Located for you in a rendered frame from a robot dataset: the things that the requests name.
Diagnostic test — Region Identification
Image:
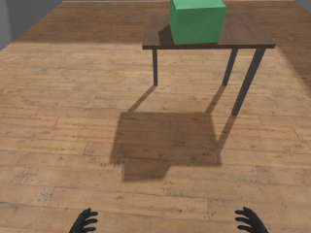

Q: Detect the robot left hand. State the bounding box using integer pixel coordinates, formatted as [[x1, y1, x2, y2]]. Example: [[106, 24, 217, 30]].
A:
[[69, 208, 98, 233]]

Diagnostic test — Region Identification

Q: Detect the robot right hand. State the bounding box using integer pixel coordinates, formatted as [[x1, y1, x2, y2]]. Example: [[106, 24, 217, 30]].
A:
[[235, 207, 268, 233]]

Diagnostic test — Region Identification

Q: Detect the table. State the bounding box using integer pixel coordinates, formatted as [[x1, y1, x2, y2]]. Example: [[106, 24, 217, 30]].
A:
[[142, 13, 276, 117]]

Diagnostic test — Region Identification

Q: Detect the carton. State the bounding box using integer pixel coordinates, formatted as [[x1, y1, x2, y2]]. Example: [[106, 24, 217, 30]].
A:
[[169, 0, 226, 45]]

